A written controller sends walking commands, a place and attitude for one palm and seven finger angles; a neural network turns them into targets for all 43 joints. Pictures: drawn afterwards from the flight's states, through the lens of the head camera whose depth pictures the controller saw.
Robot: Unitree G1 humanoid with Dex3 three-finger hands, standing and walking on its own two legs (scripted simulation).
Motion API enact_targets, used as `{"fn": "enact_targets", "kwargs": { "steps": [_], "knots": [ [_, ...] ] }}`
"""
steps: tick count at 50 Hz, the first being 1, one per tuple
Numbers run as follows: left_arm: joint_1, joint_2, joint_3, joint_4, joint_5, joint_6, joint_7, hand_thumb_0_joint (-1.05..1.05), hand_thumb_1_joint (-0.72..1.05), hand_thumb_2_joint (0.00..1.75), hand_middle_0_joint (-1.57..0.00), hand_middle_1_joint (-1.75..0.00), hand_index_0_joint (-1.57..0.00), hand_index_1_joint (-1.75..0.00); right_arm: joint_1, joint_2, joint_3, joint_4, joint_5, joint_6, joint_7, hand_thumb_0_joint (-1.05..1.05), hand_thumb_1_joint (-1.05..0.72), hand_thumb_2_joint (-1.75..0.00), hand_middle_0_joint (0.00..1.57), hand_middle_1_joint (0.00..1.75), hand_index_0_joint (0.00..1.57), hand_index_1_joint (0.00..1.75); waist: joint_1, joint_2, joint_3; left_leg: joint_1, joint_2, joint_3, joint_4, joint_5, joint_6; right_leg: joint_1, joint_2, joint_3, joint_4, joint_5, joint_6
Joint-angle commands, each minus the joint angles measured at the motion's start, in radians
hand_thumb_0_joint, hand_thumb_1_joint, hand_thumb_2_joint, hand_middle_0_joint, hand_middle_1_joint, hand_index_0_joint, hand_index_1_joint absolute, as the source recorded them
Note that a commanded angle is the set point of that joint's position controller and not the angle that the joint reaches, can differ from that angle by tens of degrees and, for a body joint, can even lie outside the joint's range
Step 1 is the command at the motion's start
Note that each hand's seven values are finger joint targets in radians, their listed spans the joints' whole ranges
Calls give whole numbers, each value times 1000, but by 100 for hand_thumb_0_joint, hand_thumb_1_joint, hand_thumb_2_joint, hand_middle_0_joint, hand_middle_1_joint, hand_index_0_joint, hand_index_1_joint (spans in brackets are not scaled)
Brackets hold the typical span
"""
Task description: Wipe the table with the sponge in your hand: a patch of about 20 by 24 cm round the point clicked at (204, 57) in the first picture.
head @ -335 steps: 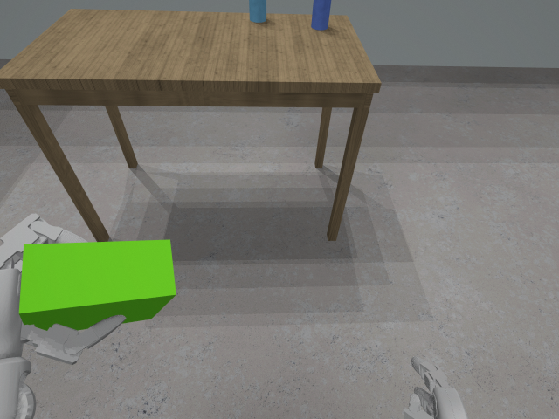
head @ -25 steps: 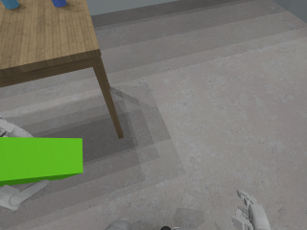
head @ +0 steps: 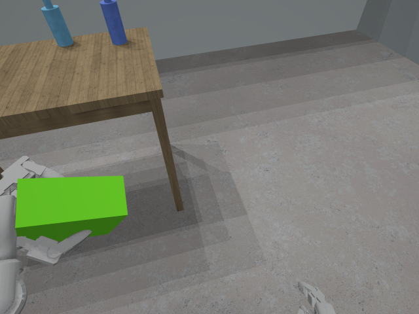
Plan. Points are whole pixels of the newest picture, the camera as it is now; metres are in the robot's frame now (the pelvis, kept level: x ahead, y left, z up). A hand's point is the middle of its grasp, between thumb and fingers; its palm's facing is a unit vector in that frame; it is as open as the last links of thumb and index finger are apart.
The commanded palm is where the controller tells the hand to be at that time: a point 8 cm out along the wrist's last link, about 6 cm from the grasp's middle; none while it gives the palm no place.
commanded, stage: take the last steps up to it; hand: left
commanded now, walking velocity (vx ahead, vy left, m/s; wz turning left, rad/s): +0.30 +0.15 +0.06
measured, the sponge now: (87, 210) +0.23 +0.21 +0.15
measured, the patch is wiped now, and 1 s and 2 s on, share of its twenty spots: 0.00 0.00 0.00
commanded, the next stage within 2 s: come to a stop and stand still in 1.14 s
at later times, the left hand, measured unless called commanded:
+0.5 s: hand (49, 154) +0.31 +0.29 +0.18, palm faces +0.36 -0.81 -0.45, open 10.4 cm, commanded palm +0.25 +0.34 +0.19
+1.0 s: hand (51, 116) +0.41 +0.34 +0.18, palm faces +0.33 -0.80 -0.49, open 10.4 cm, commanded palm +0.35 +0.40 +0.19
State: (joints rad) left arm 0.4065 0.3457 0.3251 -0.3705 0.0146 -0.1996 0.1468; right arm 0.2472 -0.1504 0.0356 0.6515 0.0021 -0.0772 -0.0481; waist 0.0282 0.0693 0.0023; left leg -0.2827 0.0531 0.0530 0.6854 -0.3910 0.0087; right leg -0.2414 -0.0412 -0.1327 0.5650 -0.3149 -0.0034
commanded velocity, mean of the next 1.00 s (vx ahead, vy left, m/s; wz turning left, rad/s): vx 0.26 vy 0.15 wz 0.03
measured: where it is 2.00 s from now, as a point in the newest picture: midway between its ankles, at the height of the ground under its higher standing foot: outside the picture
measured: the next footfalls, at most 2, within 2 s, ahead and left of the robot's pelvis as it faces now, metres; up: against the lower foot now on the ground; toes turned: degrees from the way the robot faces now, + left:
left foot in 0.30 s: +0.13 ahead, +0.18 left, +0.00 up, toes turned +9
right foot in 0.60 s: +0.18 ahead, -0.03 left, +0.00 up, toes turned -11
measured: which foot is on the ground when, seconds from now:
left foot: up 0.00-0.28, down 0.30-0.62, up 0.64-1.00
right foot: down 0.00-0.30, up 0.32-0.58, down 0.60-1.00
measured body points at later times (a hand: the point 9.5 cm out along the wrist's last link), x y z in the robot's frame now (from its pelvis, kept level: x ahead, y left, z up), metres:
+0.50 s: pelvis +0.09 +0.06 +0.01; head +0.12 +0.07 +0.46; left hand +0.29 +0.34 +0.21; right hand +0.25 -0.16 -0.08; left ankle +0.09 +0.17 -0.73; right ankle +0.08 -0.04 -0.68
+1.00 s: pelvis +0.20 +0.12 +0.00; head +0.25 +0.13 +0.45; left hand +0.39 +0.38 +0.21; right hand +0.36 -0.15 -0.08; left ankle +0.26 +0.25 -0.72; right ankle +0.14 -0.02 -0.73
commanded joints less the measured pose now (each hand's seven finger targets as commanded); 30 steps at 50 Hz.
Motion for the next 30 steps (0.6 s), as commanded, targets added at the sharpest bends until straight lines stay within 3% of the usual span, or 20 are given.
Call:
{"fn": "enact_targets", "kwargs": {
  "steps": [1,2,3,5,6,9,11,12,13,14,15,16,17,18,20,21,26,28,29,30],
  "knots": [
    [-183,232,127,-291,-20,-84,15,0,10,130,-120,-160,-120,-160,-151,-170,-91,-146,-2,-38,-1,0,-90,-90,20,30,20,30,-20,-262,-33,-427,17,-105,500,-61,-18,202,-455,609,-371,-138,-205],
    [-101,243,156,-284,-24,-88,13,0,10,130,-120,-160,-120,-160,-147,-171,-94,-145,-1,-35,0,0,-90,-90,20,30,20,30,-22,-229,0,-412,33,-103,513,-9,-27,152,-418,563,-369,-95,-203],
    [-40,242,170,-314,-27,-100,9,0,10,130,-120,-160,-120,-160,-156,-161,-86,-146,-2,-22,2,0,-90,-90,20,30,20,30,-19,-191,19,-393,50,-94,486,24,-30,114,-379,450,-351,19,-188],
    [29,268,224,-373,-28,-123,13,0,10,130,-120,-160,-120,-160,-167,-137,-77,-147,-2,-5,4,0,-90,-90,20,30,20,30,-24,-163,-47,-303,66,-58,312,31,-28,132,-331,259,-291,228,-152],
    [51,252,223,-390,-27,-131,17,0,10,130,-120,-160,-120,-160,-164,-125,-74,-160,-4,-5,5,0,-90,-90,20,30,20,30,-23,-190,-66,-259,62,-20,201,32,-26,157,-309,200,-262,313,-142],
    [99,232,235,-402,-29,-127,39,0,10,130,-120,-160,-120,-160,-152,-113,-83,-176,-7,-18,5,0,-90,-90,20,30,20,30,-1,-221,-124,-154,0,98,-27,59,-17,235,-267,164,-186,481,-131],
    [110,216,224,-403,-33,-118,48,0,10,130,-120,-160,-120,-160,-128,-117,-92,-180,-7,-30,-1,0,-90,-90,20,30,20,30,-14,-218,-153,-40,-43,153,-163,149,-20,230,-233,131,-123,458,-95],
    [95,209,217,-410,-32,-115,49,0,10,130,-120,-160,-120,-160,-116,-128,-105,-182,-6,-34,-7,0,-90,-90,20,30,20,30,-26,-183,-159,44,-56,167,-232,211,-22,195,-210,116,-59,456,-73],
    [95,204,214,-404,-32,-117,49,0,10,130,-120,-160,-120,-160,-96,-143,-117,-180,-4,-35,-16,0,-90,-90,20,30,20,30,-41,-96,-180,153,-47,158,-274,251,-11,138,-175,83,64,465,-41],
    [84,192,202,-424,-37,-124,48,0,10,130,-120,-160,-120,-160,-85,-164,-130,-184,-1,-37,-19,0,-90,-90,20,30,20,30,-55,57,-215,292,55,35,-288,317,38,0,-115,34,252,334,-2],
    [103,166,173,-439,-37,-130,43,0,10,130,-120,-160,-120,-160,-88,-188,-142,-187,6,-39,-15,0,-90,-90,20,30,20,30,-48,267,-218,441,278,-254,-277,581,149,-263,-26,-17,461,-198,43],
    [93,200,188,-426,-20,-135,48,0,10,130,-120,-160,-120,-160,-74,-178,-137,-193,6,-47,-8,0,-90,-90,20,30,20,30,-48,196,-191,396,355,-379,-319,618,231,-334,3,46,625,-366,23],
    [90,222,198,-351,-20,-129,35,0,10,130,-120,-160,-120,-160,-91,-182,-131,-165,0,-54,-7,0,-90,-90,20,30,20,30,-49,149,-134,282,367,-378,-358,461,254,-375,-47,88,673,-326,21],
    [56,212,190,-369,-28,-121,27,0,10,130,-120,-160,-120,-160,-104,-180,-131,-159,3,-55,-4,0,-90,-90,20,30,20,30,-49,135,-88,230,342,-332,-361,389,254,-393,-79,94,651,-282,28],
    [18,208,183,-435,-25,-127,20,0,10,130,-120,-160,-120,-160,-99,-171,-130,-139,18,-69,3,0,-90,-90,20,30,20,30,-27,145,-79,217,255,-169,-340,364,210,-365,-77,49,520,-188,34],
    [31,186,160,-453,-31,-127,20,0,10,130,-120,-160,-120,-160,-109,-168,-123,-152,18,-77,1,0,-90,-90,20,30,20,30,-32,175,-76,174,233,-134,-349,359,194,-322,-72,28,466,-169,39],
    [61,188,158,-412,-38,-99,20,0,10,130,-120,-160,-120,-160,-111,-155,-93,-153,5,-89,-7,0,-90,-90,20,30,20,30,-27,165,-77,69,204,-63,-354,300,145,-95,-17,-54,162,-81,40],
    [67,193,174,-341,-39,-83,22,0,10,130,-120,-160,-120,-160,-113,-155,-90,-148,3,-76,-15,0,-90,-90,20,30,20,30,-17,86,-91,35,192,-47,-262,246,118,21,-6,-63,8,-27,32],
    [54,200,182,-311,-37,-76,21,0,10,130,-120,-160,-120,-160,-117,-155,-89,-145,2,-65,-18,0,-90,-90,20,30,20,30,-13,13,-106,-27,169,-34,-156,218,99,119,-26,-32,-87,38,19],
    [55,210,184,-264,-28,-67,17,0,10,130,-120,-160,-120,-160,-111,-140,-90,-143,4,-50,-16,0,-90,-90,20,30,20,30,-14,-171,-127,-132,95,38,70,127,68,202,-158,161,-181,33,-38]
  ]
}}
